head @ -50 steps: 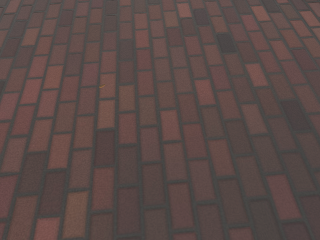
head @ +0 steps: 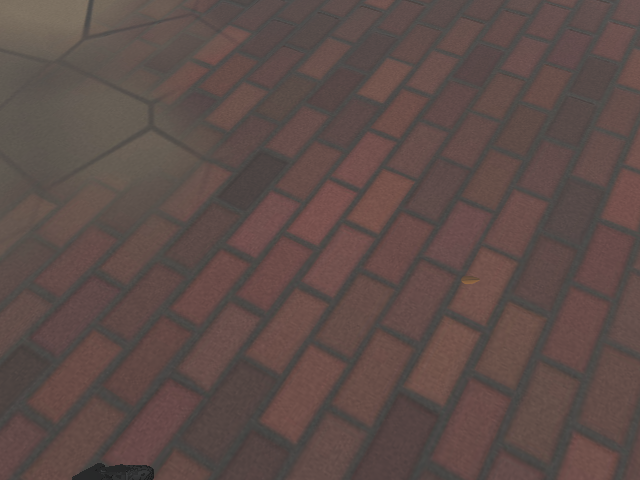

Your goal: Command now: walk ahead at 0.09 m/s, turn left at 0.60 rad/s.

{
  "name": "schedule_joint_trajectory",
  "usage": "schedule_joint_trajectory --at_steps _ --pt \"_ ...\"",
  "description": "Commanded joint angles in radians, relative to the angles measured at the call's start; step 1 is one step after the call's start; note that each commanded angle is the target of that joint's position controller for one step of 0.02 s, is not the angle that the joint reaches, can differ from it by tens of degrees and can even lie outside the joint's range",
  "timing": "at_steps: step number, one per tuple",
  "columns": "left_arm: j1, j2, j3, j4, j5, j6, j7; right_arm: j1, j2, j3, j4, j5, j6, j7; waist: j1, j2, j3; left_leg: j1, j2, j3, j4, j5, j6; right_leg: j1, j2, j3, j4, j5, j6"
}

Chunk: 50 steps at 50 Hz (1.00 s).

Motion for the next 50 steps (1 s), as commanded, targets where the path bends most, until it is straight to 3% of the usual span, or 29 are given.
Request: schedule_joint_trajectory --at_steps 1,8,10,12,13,14,15,16,19,22,24,26,27,28,29,31,34,35,36,37,38,39,41,43,45,47,48,49,50 --pt "-0.006 0.153 0.046 -0.045 0.004 0.001 0.015 0.067 -0.062 -0.025 -0.065 -0.004 0.005 -0.007 0.007 -0.181 -0.146 -0.037 0.057 0.032 -0.069 0.051 -0.013 0.177 -0.248 0.191 -0.221 0.133 -0.194" --pt "-0.005 0.201 0.061 -0.005 -0.026 0.022 0.004 -0.009 -0.045 -0.004 -0.08 -0.02 -0.005 0.022 0.033 -0.168 -0.178 0.128 0.07 0.068 -0.4 0.138 0.03 0.187 -0.29 0.129 -0.228 0.086 -0.222" --pt "-0.003 0.207 0.059 0.014 -0.039 0.029 -0.002 -0.001 -0.045 -0.004 -0.069 -0.023 -0.008 0.031 0.019 -0.161 -0.168 0.195 0.054 0.089 -0.543 0.192 0.054 0.183 -0.286 0.124 -0.197 0.034 -0.201" --pt "0.023 0.176 0.046 0.044 -0.053 0.032 -0.005 0.036 -0.055 -0.008 -0.045 -0.03 -0.012 0.038 -0.008 -0.144 -0.16 0.349 0.034 0.094 -0.752 0.313 0.102 0.111 -0.248 0.089 -0.124 -0.023 -0.125" --pt "0.066 0.126 0.028 0.059 -0.04 0.028 -0.014 0.036 -0.099 -0.015 -0.054 -0.036 -0.011 0.032 0.008 -0.037 -0.163 0.429 0.138 -0.049 -0.846 0.412 0.147 0.038 -0.19 0.028 -0.02 -0.131 -0.035" --pt "0.104 0.069 0.01 0.038 0.001 0.018 -0.025 -0.038 -0.177 -0.023 -0.086 -0.042 -0.006 0.019 0.08 0.217 -0.158 0.42 0.335 -0.284 -0.873 0.522 0.266 -0.076 -0.056 -0.082 0.127 -0.346 0.068" --pt "0.005 0.137 0.028 0.029 -0.005 0.021 -0.011 -0.047 -0.135 -0.014 -0.088 -0.064 -0.02 0.025 -0.008 0.181 -0.137 0.286 0.366 -0.306 -0.914 0.439 0.346 -0.055 -0.053 0.007 0.263 -0.44 0.086" --pt "0.005 0.166 0.041 0.033 -0.024 0.027 -0.007 -0.081 -0.105 -0.003 -0.078 -0.073 -0.039 0.029 0.012 0.154 -0.111 0.263 0.33 -0.261 -0.919 0.429 0.339 -0.06 -0.056 0.037 0.349 -0.428 0.088" --pt "0.08 0.16 0.052 0.085 -0.018 0.046 0.007 -0.141 -0.061 0.013 -0.049 -0.047 -0.072 0.031 0.041 0.135 -0.118 0.289 0.255 -0.142 -0.866 0.634 0.281 -0.048 -0.067 0.069 0.421 -0.349 0.11" --pt "0.076 0.111 0.033 0.093 -0.028 0.042 0.003 -0.149 -0.039 0.019 -0.023 -0.042 -0.069 0.033 0.037 0.11 -0.146 0.325 0.219 -0.093 -0.815 0.765 0.276 0.027 -0.062 0.051 0.293 -0.317 0.122" --pt "0.058 0.107 0.026 0.092 -0.033 0.041 0.002 -0.138 -0.041 0.018 -0.003 -0.04 -0.061 0.034 0.019 0.109 -0.159 0.358 0.232 -0.121 -0.798 0.783 0.288 0.066 -0.056 0.043 0.179 -0.29 0.119" --pt "0.095 0.103 0.021 0.112 -0.03 0.039 -0.001 -0.152 -0.029 0.023 0.018 -0.029 -0.055 0.034 0.048 0.094 -0.16 0.344 0.212 -0.121 -0.781 0.716 0.26 0.171 -0.046 0.031 -0.046 -0.106 0.101" --pt "0.106 0.121 0.02 0.119 -0.017 0.038 -0.001 -0.127 -0.024 0.025 0.034 -0.025 -0.059 0.035 0.049 0.066 -0.162 0.315 0.191 -0.121 -0.79 0.615 0.22 0.248 -0.061 0.057 -0.118 0.049 0.084" --pt "0.104 0.178 0.03 0.112 -0.006 0.038 0.004 -0.104 -0.032 0.023 0.042 -0.034 -0.065 0.037 0.024 0.01 -0.155 0.264 0.149 -0.11 -0.774 0.508 0.18 0.306 -0.116 0.109 -0.099 0.206 0.059" --pt "0.096 0.258 0.056 0.126 -0.019 0.042 0.01 -0.082 -0.059 0.011 0.04 -0.031 -0.07 0.041 -0.012 -0.102 -0.129 0.221 0.091 -0.065 -0.784 0.431 0.156 0.286 -0.122 0.076 -0.032 0.141 0.02" --pt "0.095 0.193 0.05 0.128 -0.018 0.04 0.011 -0.184 -0.083 0.001 0.029 -0.02 -0.062 0.032 0.047 -0.092 -0.097 0.223 0.053 -0.03 -0.722 0.385 0.137 0.203 -0.106 0.073 -0.062 -0.063 0.0" --pt "0.127 0.176 0.055 0.132 -0.014 0.032 0.03 -0.178 -0.054 -0.007 0.018 -0.014 -0.037 0.017 0.06 -0.112 -0.106 0.148 0.028 -0.031 -0.657 0.308 0.155 0.214 -0.129 0.078 -0.08 -0.208 -0.007" --pt "0.159 0.178 0.058 0.137 -0.016 0.031 0.035 -0.176 -0.037 -0.009 0.013 -0.013 -0.033 0.016 0.073 -0.146 -0.1 0.074 -0.003 0.001 -0.601 0.112 0.15 0.241 -0.17 0.131 -0.12 -0.379 -0.042" --pt "0.183 0.199 0.064 0.142 -0.024 0.029 0.042 -0.18 -0.023 -0.01 0.001 -0.01 -0.035 0.02 0.079 -0.219 -0.074 -0.021 -0.03 0.066 -0.488 -0.002 0.141 0.267 -0.274 0.257 -0.206 -0.557 -0.108" --pt "0.177 0.233 0.073 0.135 -0.031 0.022 0.05 -0.205 -0.023 -0.011 -0.021 -0.008 -0.044 0.03 0.087 -0.271 -0.031 -0.111 0.014 0.093 -0.32 -0.001 0.13 0.264 -0.408 0.399 -0.3 -0.649 -0.177" --pt "0.19 0.238 0.075 0.131 -0.025 0.01 0.058 -0.241 -0.038 -0.017 -0.04 -0.004 -0.052 0.039 0.102 -0.239 0.007 -0.2 0.07 0.041 -0.193 -0.052 0.125 0.268 -0.47 0.476 -0.345 -0.633 -0.214" --pt "0.163 0.24 0.075 0.126 -0.029 -0.003 0.061 -0.222 -0.04 -0.022 -0.038 0.006 -0.056 0.045 0.073 -0.191 0.027 -0.25 0.105 0.005 -0.167 -0.05 0.122 0.293 -0.471 0.453 -0.352 -0.591 -0.198" --pt "0.108 0.237 0.079 0.112 -0.047 -0.012 0.056 -0.184 -0.023 -0.017 -0.017 0.003 -0.056 0.057 0.054 -0.166 0.014 -0.203 0.133 0.037 -0.265 0.001 0.111 0.32 -0.397 0.282 -0.345 -0.462 -0.126" --pt "0.064 0.255 0.087 0.105 -0.047 -0.01 0.038 -0.148 -0.004 -0.012 0.003 -0.009 -0.058 0.071 0.033 -0.168 -0.019 0.039 0.109 0.122 -0.402 0.063 0.108 0.196 -0.299 0.087 -0.325 -0.331 -0.077" --pt "0.059 0.247 0.088 0.111 -0.05 -0.006 0.019 -0.046 -0.01 -0.021 0.048 -0.004 -0.059 0.08 -0.012 -0.146 -0.055 0.236 0.053 0.21 -0.52 0.211 0.101 0.123 -0.262 -0.016 -0.239 -0.336 -0.067" --pt "0.083 0.185 0.069 0.117 -0.039 -0.005 0.007 0.123 -0.053 -0.051 0.115 0.002 -0.057 0.072 -0.074 -0.034 -0.094 0.451 -0.029 0.255 -0.593 0.192 0.136 0.023 -0.215 -0.095 0.021 -0.305 -0.04" --pt "0.059 0.116 0.045 0.096 -0.021 -0.008 -0.001 0.248 -0.131 -0.079 0.137 0.008 -0.059 0.06 -0.129 0.19 -0.086 0.555 0.08 0.006 -0.745 0.092 0.215 -0.133 -0.148 -0.161 0.403 -0.333 0.019" --pt "0.0 0.057 0.025 0.007 -0.013 -0.03 0.002 0.241 -0.25 -0.081 0.083 -0.003 -0.089 0.061 -0.082 0.376 -0.099 0.604 0.326 -0.656 -0.989 -0.114 0.405 -0.442 0.011 -0.028 0.711 -0.532 0.062" --pt "-0.041 0.137 0.04 -0.017 -0.072 -0.059 -0.002 0.207 -0.2 -0.064 0.066 -0.016 -0.122 0.074 -0.083 0.18 -0.109 0.578 0.421 -0.821 -1.097 -0.3 0.478 -0.537 -0.019 0.114 0.825 -0.476 0.035"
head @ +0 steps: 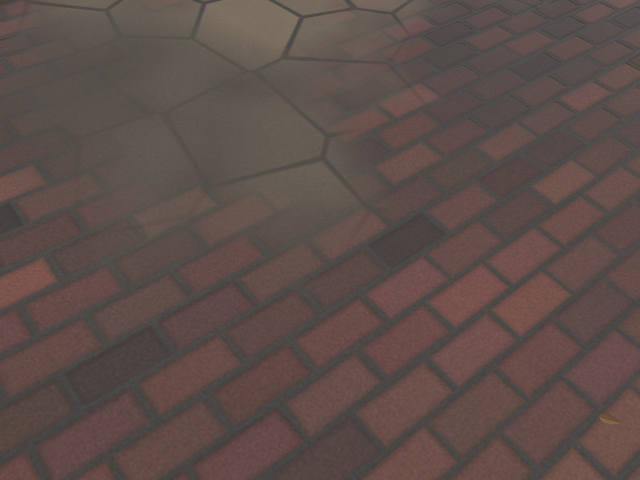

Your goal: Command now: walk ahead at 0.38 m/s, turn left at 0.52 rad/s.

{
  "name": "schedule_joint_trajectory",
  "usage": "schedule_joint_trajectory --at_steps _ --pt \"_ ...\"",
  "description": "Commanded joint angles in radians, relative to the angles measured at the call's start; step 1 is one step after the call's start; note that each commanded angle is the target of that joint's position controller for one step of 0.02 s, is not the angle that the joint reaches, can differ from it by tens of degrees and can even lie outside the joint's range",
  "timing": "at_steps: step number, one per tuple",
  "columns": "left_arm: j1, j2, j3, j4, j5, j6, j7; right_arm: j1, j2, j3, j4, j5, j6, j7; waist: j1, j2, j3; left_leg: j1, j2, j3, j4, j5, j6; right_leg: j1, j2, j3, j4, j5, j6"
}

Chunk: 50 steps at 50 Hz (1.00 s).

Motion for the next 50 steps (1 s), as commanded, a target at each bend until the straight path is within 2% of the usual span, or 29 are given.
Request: schedule_joint_trajectory --at_steps 1,2,3,4,7,9,11,14,17,19,20,21,22,23,24,25,27,29,33,37,39,40,41,42,43,44,45,47,50 --pt "-0.217 0.091 0.003 -0.194 -0.05 -0.084 -0.016 0.172 -0.182 -0.028 -0.031 -0.011 -0.066 0.002 -0.076 0.213 0.022 0.414 0.379 -0.862 -0.563 -0.424 0.292 -0.691 0.065 0.127 0.413 0.011 -0.059" --pt "-0.179 0.1 0.007 -0.167 -0.027 -0.098 -0.017 0.127 -0.137 -0.013 -0.038 -0.007 -0.073 -0.001 -0.046 0.159 0.047 0.368 0.327 -0.726 -0.526 -0.298 0.238 -0.646 0.03 0.128 0.353 0.111 -0.071" --pt "-0.159 0.102 0.012 -0.143 0.002 -0.104 -0.014 0.075 -0.124 -0.006 -0.049 -0.009 -0.068 -0.008 -0.02 0.144 0.053 0.31 0.272 -0.603 -0.512 -0.159 0.195 -0.575 0.009 0.129 0.261 0.187 -0.068" --pt "-0.156 0.11 0.018 -0.134 0.013 -0.103 -0.02 0.059 -0.112 0.0 -0.058 -0.016 -0.064 -0.017 -0.009 0.156 0.046 0.281 0.227 -0.518 -0.519 -0.063 0.169 -0.511 0.007 0.126 0.189 0.249 -0.06" --pt "-0.209 0.069 0.013 -0.145 0.026 -0.086 -0.025 0.101 -0.125 -0.003 -0.055 -0.015 -0.059 -0.046 -0.008 0.124 0.028 0.282 0.175 -0.353 -0.484 0.467 0.149 -0.444 0.072 0.075 0.023 0.376 -0.012" --pt "-0.267 0.021 0.0 -0.171 0.023 -0.078 -0.028 0.13 -0.125 -0.007 -0.045 -0.008 -0.044 -0.063 -0.015 0.114 0.018 0.249 0.129 -0.268 -0.431 0.654 0.116 -0.379 0.121 0.054 -0.135 0.451 0.006" --pt "-0.332 -0.008 -0.01 -0.199 0.016 -0.069 -0.037 0.157 -0.134 -0.014 -0.038 -0.004 -0.026 -0.074 -0.036 0.149 0.007 0.206 0.104 -0.247 -0.397 0.665 0.082 -0.303 0.162 0.04 -0.258 0.53 0.011" --pt "-0.375 0.008 -0.007 -0.229 0.008 -0.056 -0.046 0.18 -0.137 -0.023 -0.031 0.002 -0.005 -0.083 -0.048 0.164 -0.007 0.204 0.118 -0.308 -0.357 0.62 0.055 -0.242 0.185 0.062 -0.335 0.574 0.006" --pt "-0.326 0.057 0.01 -0.225 0.013 -0.063 -0.043 0.125 -0.136 -0.029 -0.054 0.003 0.005 -0.09 -0.013 0.172 -0.026 0.266 0.136 -0.388 -0.268 0.624 0.047 -0.191 0.175 0.107 -0.4 0.509 -0.019" --pt "-0.198 0.095 0.026 -0.195 0.029 -0.078 -0.03 0.061 -0.124 -0.026 -0.087 0.004 0.005 -0.084 0.047 0.172 -0.098 0.279 0.074 -0.389 -0.106 0.719 0.014 -0.012 0.17 0.08 -0.493 0.573 -0.06" --pt "-0.095 0.136 0.033 -0.192 0.051 -0.085 -0.021 0.043 -0.076 -0.01 -0.12 -0.009 0.003 -0.076 0.084 0.104 -0.236 0.17 0.011 -0.371 0.105 0.552 -0.023 0.257 0.03 0.189 -0.454 0.792 -0.129" --pt "-0.062 0.162 0.028 -0.192 0.058 -0.074 -0.013 0.22 0.019 0.014 -0.112 -0.036 0.005 -0.07 -0.009 -0.151 -0.36 -0.088 -0.141 -0.295 0.393 -0.336 -0.081 0.562 -0.235 0.448 -0.358 1.269 -0.267" --pt "-0.051 0.147 0.031 -0.184 0.035 -0.055 -0.02 0.34 -0.088 0.001 -0.1 -0.005 0.009 -0.065 -0.032 -0.25 -0.459 -0.201 -0.121 -0.28 0.614 -0.412 -0.109 0.596 -0.362 0.716 -0.438 1.006 -0.388" --pt "-0.123 0.073 0.014 -0.221 0.024 -0.043 -0.015 0.26 -0.168 -0.024 -0.083 0.009 0.025 -0.069 -0.016 -0.106 -0.337 -0.25 -0.06 -0.264 0.691 -0.307 -0.141 0.476 -0.293 0.606 -0.489 0.791 -0.354" --pt "-0.172 0.03 0.0 -0.227 0.02 -0.029 -0.008 0.158 -0.191 -0.031 -0.101 0.009 0.041 -0.073 -0.003 -0.036 -0.224 -0.27 -0.029 -0.208 0.681 -0.227 -0.16 0.351 -0.226 0.447 -0.513 0.677 -0.307" --pt "-0.203 0.018 -0.009 -0.227 0.024 -0.018 -0.004 0.117 -0.185 -0.033 -0.107 0.005 0.059 -0.078 -0.011 -0.006 -0.16 -0.249 -0.001 -0.189 0.66 -0.185 -0.172 0.231 -0.173 0.361 -0.542 0.601 -0.284" --pt "-0.225 0.05 -0.001 -0.206 0.039 -0.007 0.002 0.104 -0.123 -0.02 -0.13 0.003 0.077 -0.077 -0.036 -0.047 -0.078 -0.153 0.029 -0.142 0.545 -0.137 -0.167 0.039 -0.106 0.229 -0.605 0.522 -0.263" --pt "-0.21 0.072 0.01 -0.19 0.04 -0.008 0.006 0.083 -0.075 -0.003 -0.151 -0.001 0.073 -0.076 -0.026 -0.07 -0.08 -0.135 0.038 -0.107 0.431 -0.132 -0.163 0.039 -0.114 0.176 -0.629 0.581 -0.288" --pt "-0.213 0.118 0.026 -0.184 0.027 0.004 0.013 0.017 -0.081 0.01 -0.188 -0.01 0.066 -0.059 -0.01 -0.057 -0.137 -0.068 0.083 -0.092 0.25 -0.026 -0.139 0.073 -0.173 0.124 -0.641 0.599 -0.306" --pt "-0.214 0.148 0.033 -0.174 0.01 0.02 0.006 -0.005 -0.111 0.004 -0.199 -0.008 0.071 -0.036 -0.009 -0.077 -0.117 0.016 0.072 -0.046 0.097 0.024 -0.101 0.06 -0.177 0.063 -0.629 0.458 -0.263" --pt "-0.206 0.159 0.038 -0.161 -0.012 0.025 0.0 0.031 -0.114 -0.004 -0.182 -0.007 0.071 -0.026 -0.037 -0.061 -0.118 0.115 0.047 -0.001 -0.043 0.07 -0.058 0.015 -0.172 0.037 -0.607 0.21 -0.213" --pt "-0.19 0.137 0.033 -0.152 -0.019 0.027 -0.001 0.073 -0.125 -0.014 -0.159 -0.007 0.071 -0.025 -0.051 -0.045 -0.116 0.202 0.02 0.014 -0.089 0.053 -0.031 -0.051 -0.149 0.015 -0.566 0.068 -0.176" --pt "-0.184 0.09 0.021 -0.145 -0.015 0.028 -0.006 0.16 -0.143 -0.029 -0.123 -0.002 0.069 -0.029 -0.08 0.015 -0.109 0.31 0.016 -0.026 -0.15 -0.01 0.01 -0.154 -0.101 -0.036 -0.437 -0.062 -0.124" --pt "-0.211 0.007 -0.004 -0.164 0.006 0.028 -0.019 0.246 -0.22 -0.05 -0.109 0.002 0.062 -0.044 -0.101 0.277 -0.054 0.383 0.23 -0.38 -0.341 -0.171 0.116 -0.379 0.032 -0.162 -0.041 -0.145 -0.03" --pt "-0.278 0.032 0.008 -0.229 0.006 0.006 -0.02 0.193 -0.323 -0.057 -0.156 -0.02 0.03 -0.035 -0.088 0.348 0.004 0.313 0.365 -0.798 -0.504 -0.402 0.283 -0.623 0.155 0.016 0.123 -0.149 -0.02" --pt "-0.322 0.112 0.03 -0.237 -0.015 -0.016 -0.022 0.125 -0.255 -0.041 -0.169 -0.037 0.0 -0.032 -0.085 0.248 0.044 0.277 0.353 -0.767 -0.57 -0.489 0.264 -0.64 0.104 0.111 0.17 -0.035 -0.051" --pt "-0.281 0.14 0.042 -0.222 -0.02 -0.029 -0.024 0.068 -0.216 -0.025 -0.17 -0.03 -0.02 -0.036 -0.035 0.245 0.06 0.268 0.32 -0.685 -0.562 -0.417 0.212 -0.625 0.085 0.122 0.143 0.088 -0.065" --pt "-0.225 0.124 0.045 -0.173 0.015 -0.04 -0.02 0.038 -0.166 -0.007 -0.167 -0.013 -0.025 -0.046 -0.011 0.21 0.025 0.281 0.246 -0.533 -0.527 -0.233 0.144 -0.543 0.065 0.112 0.084 0.243 -0.035" --pt "-0.238 0.085 0.037 -0.161 0.013 -0.054 -0.032 0.099 -0.148 0.001 -0.154 -0.022 -0.037 -0.057 -0.02 0.177 -0.001 0.291 0.192 -0.433 -0.525 -0.044 0.126 -0.468 0.098 0.092 -0.004 0.407 -0.006"
Over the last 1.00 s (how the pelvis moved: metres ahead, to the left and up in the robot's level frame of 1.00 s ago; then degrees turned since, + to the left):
0.07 0.10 -0.01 18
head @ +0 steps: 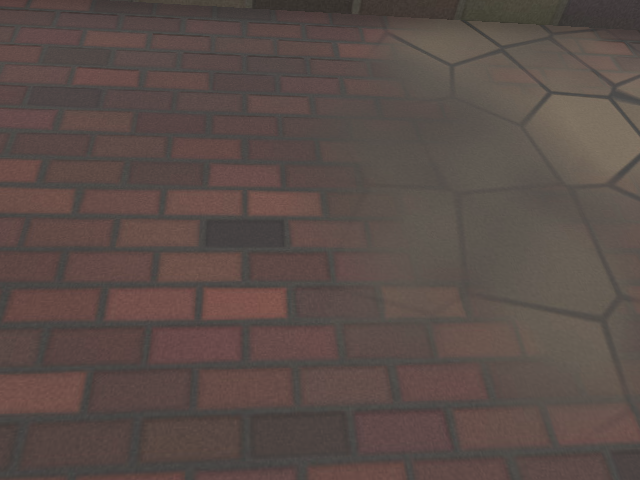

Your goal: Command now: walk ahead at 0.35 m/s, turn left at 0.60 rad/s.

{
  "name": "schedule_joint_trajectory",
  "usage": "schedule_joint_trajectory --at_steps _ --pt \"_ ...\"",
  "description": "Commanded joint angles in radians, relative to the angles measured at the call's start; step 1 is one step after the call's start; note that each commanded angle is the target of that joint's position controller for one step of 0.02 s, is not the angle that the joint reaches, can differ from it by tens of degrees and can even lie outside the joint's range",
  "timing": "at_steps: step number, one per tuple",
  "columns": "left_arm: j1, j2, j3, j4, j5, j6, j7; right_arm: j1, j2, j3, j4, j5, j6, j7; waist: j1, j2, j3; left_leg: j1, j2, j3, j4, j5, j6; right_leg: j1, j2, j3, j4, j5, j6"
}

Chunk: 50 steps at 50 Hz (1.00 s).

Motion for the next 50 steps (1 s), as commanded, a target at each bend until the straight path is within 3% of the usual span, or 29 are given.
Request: schedule_joint_trajectory --at_steps 1,7,9,12,14,15,16,17,18,19,20,22,24,28,32,34,36,37,38,39,40,41,42,43,44,46,48,50 --pt "-0.108 0.063 0.015 -0.075 0.002 -0.034 -0.006 -0.013 -0.177 -0.048 -0.067 0.001 -0.035 -0.016 0.001 0.16 0.001 0.134 0.19 -0.275 -0.252 -0.103 0.138 -0.157 -0.004 0.033 -0.095 0.151 0.026" --pt "-0.226 0.035 -0.005 -0.119 -0.011 -0.049 -0.02 0.063 -0.2 -0.062 -0.028 0.021 -0.026 -0.021 -0.053 0.182 0.055 0.107 0.175 -0.265 -0.219 -0.036 0.146 -0.076 0.025 0.043 -0.345 0.176 0.059" --pt "-0.251 0.034 -0.009 -0.136 -0.007 -0.056 -0.025 0.064 -0.204 -0.065 -0.019 0.021 -0.014 -0.022 -0.057 0.18 0.072 0.104 0.167 -0.273 -0.159 0.115 0.139 -0.042 0.04 0.037 -0.405 0.146 0.051" --pt "-0.18 0.073 0.005 -0.129 -0.002 -0.065 -0.027 0.035 -0.213 -0.072 -0.028 0.022 0.009 -0.028 -0.022 0.217 0.008 0.106 0.155 -0.317 -0.04 0.344 0.099 0.112 0.075 0.026 -0.443 0.116 0.022" --pt "-0.056 0.104 0.02 -0.103 0.01 -0.071 -0.015 -0.027 -0.183 -0.063 -0.055 0.028 0.012 -0.03 0.053 0.21 -0.059 0.083 0.096 -0.31 0.097 0.451 0.046 0.3 0.06 0.014 -0.546 0.218 -0.026" --pt "0.057 0.154 0.031 -0.095 0.027 -0.074 -0.007 -0.048 -0.135 -0.048 -0.082 0.016 0.008 -0.028 0.101 0.145 -0.186 -0.012 0.036 -0.266 0.295 0.369 0.001 0.543 -0.073 0.111 -0.52 0.36 -0.088" --pt "0.147 0.229 0.043 -0.085 0.042 -0.059 0.002 0.087 -0.043 -0.024 -0.092 -0.002 0.008 -0.027 0.05 -0.155 -0.357 -0.319 -0.11 -0.15 0.626 -0.278 -0.077 0.918 -0.352 0.416 -0.443 0.686 -0.238" --pt "0.164 0.182 0.035 -0.071 0.015 -0.038 -0.004 0.179 -0.135 -0.038 -0.082 0.013 0.004 -0.026 0.028 -0.279 -0.414 -0.434 -0.09 -0.124 0.83 -0.473 -0.106 0.925 -0.462 0.616 -0.498 0.617 -0.321" --pt "0.109 0.104 0.013 -0.098 0.006 -0.026 0.001 0.112 -0.21 -0.062 -0.064 0.027 0.012 -0.026 0.044 -0.162 -0.286 -0.48 -0.032 -0.116 0.908 -0.4 -0.128 0.811 -0.405 0.486 -0.522 0.543 -0.29" --pt "0.058 0.064 0.0 -0.107 0.008 -0.015 0.009 0.028 -0.228 -0.069 -0.073 0.027 0.023 -0.028 0.049 -0.093 -0.196 -0.489 -0.001 -0.067 0.903 -0.338 -0.14 0.704 -0.344 0.33 -0.528 0.541 -0.254" --pt "0.018 0.045 -0.009 -0.108 0.011 -0.005 0.014 -0.008 -0.219 -0.07 -0.078 0.019 0.034 -0.032 0.035 -0.06 -0.14 -0.471 0.024 -0.047 0.871 -0.295 -0.15 0.604 -0.294 0.242 -0.54 0.551 -0.237" --pt "-0.016 0.06 -0.007 -0.092 0.019 0.001 0.021 -0.015 -0.161 -0.06 -0.091 0.021 0.055 -0.03 0.005 -0.088 -0.08 -0.378 0.052 -0.002 0.777 -0.24 -0.15 0.444 -0.243 0.125 -0.599 0.533 -0.229" --pt "-0.015 0.086 0.003 -0.073 0.018 -0.001 0.026 -0.057 -0.111 -0.043 -0.121 0.018 0.058 -0.028 0.014 -0.111 -0.069 -0.372 0.061 0.03 0.677 -0.206 -0.152 0.429 -0.261 0.085 -0.64 0.577 -0.257" --pt "-0.05 0.117 0.012 -0.068 0.003 0.016 0.032 -0.107 -0.11 -0.038 -0.15 0.013 0.058 -0.006 0.017 -0.088 -0.115 -0.294 0.084 0.051 0.489 -0.045 -0.129 0.45 -0.284 -0.002 -0.664 0.536 -0.254" --pt "-0.019 0.156 0.022 -0.048 -0.019 0.015 0.01 -0.18 -0.124 -0.042 -0.177 0.019 0.062 0.023 0.043 -0.082 -0.068 -0.223 0.087 0.093 0.341 -0.014 -0.075 0.413 -0.29 -0.033 -0.723 0.075 -0.216" --pt "0.006 0.175 0.027 -0.035 -0.032 0.011 -0.001 -0.208 -0.135 -0.045 -0.19 0.019 0.059 0.031 0.047 -0.072 -0.038 -0.217 0.079 0.112 0.266 -0.057 -0.045 0.44 -0.307 -0.025 -0.715 -0.051 -0.199" --pt "0.014 0.172 0.025 -0.024 -0.045 0.014 -0.008 -0.175 -0.136 -0.051 -0.172 0.016 0.052 0.035 0.018 -0.045 -0.027 -0.117 0.047 0.165 0.132 -0.025 -0.01 0.422 -0.293 -0.065 -0.646 -0.115 -0.165" --pt "0.03 0.146 0.017 -0.017 -0.042 0.015 -0.01 -0.118 -0.157 -0.064 -0.147 0.018 0.049 0.03 -0.004 -0.019 -0.041 0.002 0.017 0.176 0.091 -0.027 0.013 0.364 -0.261 -0.11 -0.549 -0.106 -0.137" --pt "0.03 0.089 -0.002 -0.019 -0.022 0.011 -0.013 0.016 -0.219 -0.095 -0.111 0.029 0.047 0.019 -0.059 0.086 -0.095 0.196 0.048 0.075 0.041 -0.034 0.066 0.251 -0.188 -0.192 -0.296 -0.046 -0.087" --pt "-0.025 0.023 -0.028 -0.109 0.018 -0.003 -0.015 0.097 -0.372 -0.129 -0.115 0.032 0.037 0.008 -0.061 0.384 -0.11 0.409 0.299 -0.453 -0.073 -0.119 0.253 -0.16 0.0 -0.242 0.113 -0.343 0.015" --pt "-0.093 0.07 -0.018 -0.12 0.001 -0.029 -0.019 0.099 -0.301 -0.102 -0.134 0.026 0.003 0.022 -0.098 0.27 -0.129 0.424 0.357 -0.634 -0.169 -0.18 0.326 -0.319 0.027 -0.013 0.263 -0.414 0.01" --pt "-0.099 0.115 -0.006 -0.129 -0.029 -0.046 -0.031 0.066 -0.241 -0.082 -0.132 0.019 -0.021 0.028 -0.073 0.228 -0.08 0.393 0.346 -0.549 -0.175 -0.143 0.294 -0.341 -0.021 0.033 0.271 -0.34 -0.017" --pt "-0.073 0.119 -0.005 -0.112 -0.03 -0.055 -0.036 0.028 -0.205 -0.071 -0.137 0.019 -0.033 0.029 -0.041 0.182 -0.052 0.337 0.308 -0.453 -0.159 -0.078 0.258 -0.299 -0.054 0.039 0.226 -0.258 -0.029" --pt "-0.068 0.121 -0.003 -0.1 -0.009 -0.061 -0.038 -0.011 -0.183 -0.061 -0.14 0.025 -0.032 0.026 -0.023 0.143 -0.03 0.291 0.278 -0.384 -0.161 -0.002 0.231 -0.266 -0.069 0.036 0.152 -0.195 -0.024" --pt "-0.072 0.123 0.0 -0.096 0.004 -0.061 -0.038 -0.053 -0.178 -0.053 -0.152 0.016 -0.029 0.018 0.001 0.148 -0.007 0.231 0.25 -0.324 -0.165 0.163 0.212 -0.205 -0.071 0.03 0.094 -0.141 -0.013" --pt "-0.067 0.094 -0.007 -0.087 0.014 -0.052 -0.038 -0.098 -0.209 -0.06 -0.166 0.003 -0.022 -0.001 0.024 0.135 -0.018 0.163 0.214 -0.232 -0.147 0.449 0.195 -0.112 -0.028 -0.005 0.005 -0.069 0.022" --pt "-0.082 0.055 -0.021 -0.086 0.016 -0.037 -0.031 -0.104 -0.229 -0.067 -0.157 0.005 -0.011 -0.016 0.024 0.12 -0.024 0.091 0.171 -0.154 -0.116 0.553 0.168 -0.021 0.011 -0.022 -0.125 0.002 0.047" --pt "-0.113 0.031 -0.032 -0.098 0.012 -0.026 -0.028 -0.084 -0.245 -0.074 -0.14 0.012 0.002 -0.025 0.007 0.149 -0.03 0.038 0.144 -0.127 -0.083 0.564 0.139 0.058 0.045 -0.028 -0.239 0.092 0.054"
Over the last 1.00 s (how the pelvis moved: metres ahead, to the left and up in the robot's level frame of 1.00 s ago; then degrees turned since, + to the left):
0.25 0.10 0.03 36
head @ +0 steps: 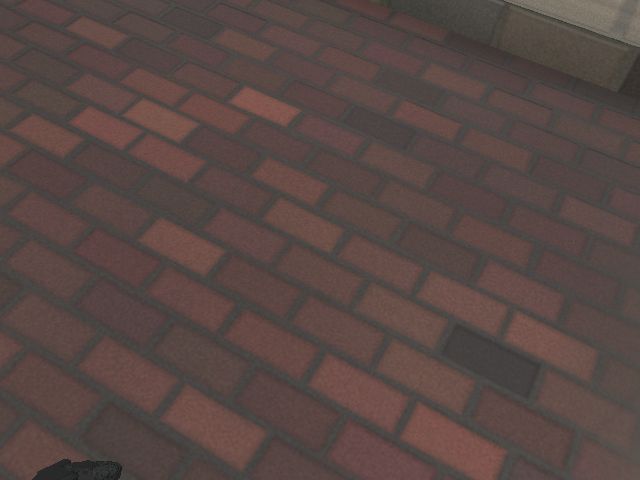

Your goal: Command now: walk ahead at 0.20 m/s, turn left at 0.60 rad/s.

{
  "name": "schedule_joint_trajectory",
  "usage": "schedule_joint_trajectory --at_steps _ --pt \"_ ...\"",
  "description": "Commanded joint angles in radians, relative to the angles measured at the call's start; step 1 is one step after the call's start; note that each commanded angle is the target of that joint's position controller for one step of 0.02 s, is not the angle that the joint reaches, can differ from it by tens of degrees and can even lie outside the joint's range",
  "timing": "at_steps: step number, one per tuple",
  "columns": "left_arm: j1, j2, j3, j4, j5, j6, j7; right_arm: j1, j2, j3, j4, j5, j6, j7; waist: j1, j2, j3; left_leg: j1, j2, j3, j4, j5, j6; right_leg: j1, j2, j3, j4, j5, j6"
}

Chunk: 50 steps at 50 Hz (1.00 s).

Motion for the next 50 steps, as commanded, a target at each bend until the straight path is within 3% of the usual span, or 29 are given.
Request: schedule_joint_trajectory --at_steps 1,4,6,7,8,9,10,11,12,13,15,17,22,28,30,31,32,33,34,35,36,38,42,45,47,50 --pt "-0.076 0.046 0.004 -0.077 -0.002 0.002 0.004 -0.052 -0.227 -0.074 -0.065 0.005 -0.001 -0.022 0.012 0.15 -0.076 -0.028 0.17 -0.127 -0.027 0.571 0.137 0.091 0.065 -0.026 -0.151 0.137 0.017" --pt "-0.071 0.08 0.017 -0.087 -0.007 0.005 0.004 -0.045 -0.213 -0.073 -0.048 0.012 0.009 -0.025 0.018 0.157 -0.088 -0.029 0.18 -0.2 0.032 0.496 0.103 0.158 0.075 0.013 -0.231 0.163 0.001" --pt "-0.019 0.105 0.032 -0.079 -0.005 -0.001 0.008 -0.083 -0.194 -0.069 -0.055 0.012 0.009 -0.027 0.051 0.177 -0.098 -0.015 0.172 -0.252 0.097 0.455 0.08 0.218 0.068 0.025 -0.283 0.165 -0.025" --pt "0.028 0.114 0.039 -0.07 0.003 -0.007 0.014 -0.114 -0.177 -0.064 -0.064 0.014 0.007 -0.025 0.084 0.167 -0.117 -0.023 0.128 -0.244 0.169 0.449 0.054 0.3 0.06 0.009 -0.361 0.252 -0.046" --pt "0.087 0.154 0.049 -0.072 0.021 -0.012 0.024 -0.107 -0.126 -0.049 -0.079 0.003 0.003 -0.022 0.097 0.101 -0.206 -0.077 0.057 -0.212 0.32 0.347 0.013 0.476 -0.044 0.085 -0.36 0.448 -0.095" --pt "0.142 0.211 0.055 -0.074 0.037 -0.006 0.035 0.014 -0.048 -0.023 -0.083 -0.022 0.004 -0.021 0.049 -0.153 -0.332 -0.291 -0.061 -0.131 0.613 -0.315 -0.055 0.758 -0.304 0.342 -0.315 0.835 -0.227" --pt "0.155 0.209 0.059 -0.06 0.02 0.015 0.03 0.139 -0.118 -0.035 -0.069 -0.003 0.007 -0.015 0.009 -0.279 -0.414 -0.417 -0.073 -0.103 0.842 -0.493 -0.096 0.804 -0.451 0.633 -0.398 0.665 -0.371" --pt "0.098 0.139 0.04 -0.088 0.004 0.023 0.034 0.091 -0.199 -0.06 -0.041 0.014 0.02 -0.017 0.024 -0.147 -0.315 -0.463 -0.011 -0.107 0.934 -0.411 -0.12 0.713 -0.402 0.552 -0.434 0.473 -0.352" --pt "0.061 0.087 0.026 -0.098 0.003 0.032 0.041 0.003 -0.226 -0.071 -0.047 0.016 0.034 -0.022 0.041 -0.086 -0.231 -0.482 0.019 -0.061 0.939 -0.341 -0.13 0.627 -0.338 0.396 -0.442 0.369 -0.306" --pt "0.043 0.066 0.017 -0.095 0.002 0.04 0.045 -0.025 -0.218 -0.072 -0.047 0.014 0.05 -0.027 0.039 -0.055 -0.188 -0.473 0.052 -0.039 0.906 -0.286 -0.133 0.544 -0.281 0.305 -0.474 0.197 -0.277" --pt "0.044 0.098 0.028 -0.072 -0.001 0.045 0.055 -0.05 -0.165 -0.059 -0.068 0.011 0.06 -0.019 0.031 -0.117 -0.123 -0.413 0.087 0.019 0.809 -0.208 -0.118 0.4 -0.22 0.213 -0.569 -0.086 -0.249" --pt "0.073 0.111 0.036 -0.059 -0.005 0.032 0.062 -0.084 -0.124 -0.044 -0.081 0.009 0.047 -0.01 0.055 -0.123 -0.108 -0.418 0.097 0.049 0.723 -0.189 -0.1 0.406 -0.232 0.185 -0.625 -0.161 -0.263" --pt "0.096 0.157 0.056 -0.042 -0.019 0.007 0.056 -0.151 -0.103 -0.03 -0.101 0.003 0.018 0.011 0.072 -0.078 -0.108 -0.412 0.146 0.06 0.536 -0.094 -0.063 0.443 -0.291 0.123 -0.679 -0.191 -0.275" --pt "0.104 0.192 0.067 -0.021 -0.035 0.016 0.025 -0.166 -0.101 -0.028 -0.092 0.011 0.017 0.033 0.07 -0.079 -0.071 -0.279 0.129 0.136 0.32 -0.052 -0.031 0.414 -0.29 -0.008 -0.661 -0.192 -0.233" --pt "0.103 0.187 0.061 -0.005 -0.047 0.027 0.016 -0.125 -0.088 -0.029 -0.07 0.008 0.016 0.036 0.033 -0.05 -0.068 -0.152 0.097 0.177 0.185 -0.016 -0.006 0.369 -0.277 -0.05 -0.598 -0.227 -0.208" --pt "0.109 0.162 0.051 0.002 -0.045 0.031 0.011 -0.072 -0.093 -0.035 -0.04 0.006 0.016 0.034 0.01 -0.029 -0.072 -0.046 0.062 0.2 0.141 -0.013 0.008 0.314 -0.249 -0.085 -0.531 -0.243 -0.188" --pt "0.113 0.105 0.029 0.007 -0.031 0.03 0.006 0.028 -0.126 -0.054 -0.002 0.012 0.017 0.027 -0.032 0.021 -0.093 0.1 0.046 0.172 0.104 -0.039 0.036 0.232 -0.198 -0.142 -0.382 -0.218 -0.154" --pt "0.073 0.022 -0.004 -0.021 0.005 0.021 -0.001 0.158 -0.213 -0.078 0.019 0.011 0.011 0.016 -0.083 0.251 -0.112 0.252 0.237 -0.135 -0.022 -0.045 0.105 0.042 -0.094 -0.235 0.015 -0.251 -0.074" --pt "0.035 0.045 0.002 -0.083 -0.007 0.003 0.001 0.132 -0.317 -0.091 -0.01 0.005 -0.007 0.023 -0.05 0.348 -0.084 0.304 0.404 -0.569 -0.158 -0.278 0.273 -0.294 0.036 -0.137 0.267 -0.376 -0.039" --pt "0.017 0.127 0.021 -0.078 -0.036 -0.014 0.001 0.103 -0.234 -0.07 -0.023 0.005 -0.033 0.033 -0.061 0.214 -0.061 0.283 0.417 -0.543 -0.175 -0.251 0.283 -0.349 -0.032 -0.019 0.367 -0.327 -0.058" --pt "0.034 0.133 0.024 -0.073 -0.051 -0.025 -0.006 0.073 -0.188 -0.053 -0.024 0.0 -0.051 0.035 -0.033 0.213 -0.039 0.264 0.385 -0.441 -0.159 -0.17 0.256 -0.353 -0.065 0.001 0.358 -0.223 -0.075" --pt "0.05 0.124 0.024 -0.041 -0.023 -0.03 -0.01 -0.001 -0.144 -0.037 -0.029 0.001 -0.057 0.033 0.004 0.153 -0.024 0.205 0.316 -0.278 -0.16 0.037 0.202 -0.287 -0.099 0.008 0.271 -0.086 -0.066" --pt "0.027 0.065 0.01 -0.029 -0.012 -0.013 -0.013 -0.027 -0.152 -0.035 -0.021 -0.012 -0.059 0.01 0.028 0.103 -0.028 0.14 0.252 -0.082 -0.179 0.473 0.166 -0.171 -0.06 -0.029 0.109 0.099 -0.015" --pt "-0.045 0.008 -0.014 -0.046 -0.009 -0.011 -0.015 -0.022 -0.157 -0.037 0.011 -0.014 -0.049 -0.007 0.009 0.118 -0.019 0.058 0.184 0.051 -0.156 0.62 0.117 -0.015 -0.008 -0.067 -0.131 0.244 -0.005" --pt "-0.089 0.004 -0.017 -0.06 -0.009 -0.013 -0.023 0.024 -0.165 -0.04 0.046 -0.012 -0.046 -0.011 -0.014 0.125 -0.021 0.049 0.191 0.054 -0.142 0.613 0.107 0.053 0.019 -0.076 -0.214 0.322 -0.016" --pt "-0.067 0.038 -0.007 -0.058 -0.005 -0.02 -0.029 0.01 -0.165 -0.043 0.074 -0.005 -0.045 -0.012 0.011 0.141 -0.031 0.104 0.225 0.017 -0.077 0.62 0.096 0.088 0.024 -0.041 -0.282 0.305 -0.06"
Over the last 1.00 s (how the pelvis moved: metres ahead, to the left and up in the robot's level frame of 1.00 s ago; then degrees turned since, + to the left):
0.32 0.08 0.00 35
